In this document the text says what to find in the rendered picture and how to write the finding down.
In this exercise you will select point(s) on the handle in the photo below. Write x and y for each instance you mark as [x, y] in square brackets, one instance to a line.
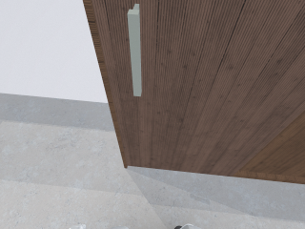
[135, 48]

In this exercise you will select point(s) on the wardrobe door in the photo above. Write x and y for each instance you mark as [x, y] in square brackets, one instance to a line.
[220, 79]
[284, 155]

